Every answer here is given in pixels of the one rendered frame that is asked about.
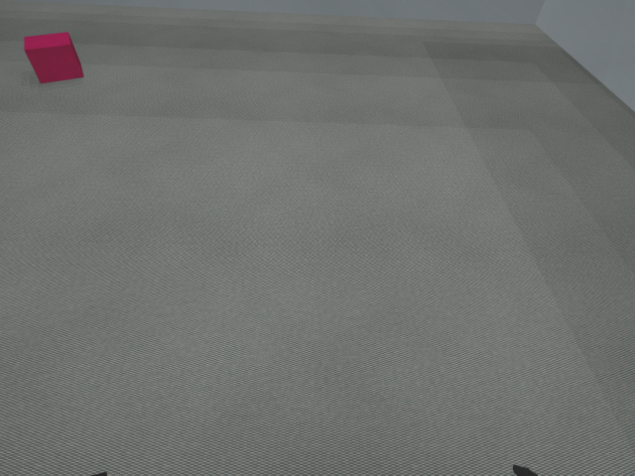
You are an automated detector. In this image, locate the carton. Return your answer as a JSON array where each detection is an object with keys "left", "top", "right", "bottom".
[{"left": 24, "top": 32, "right": 84, "bottom": 83}]

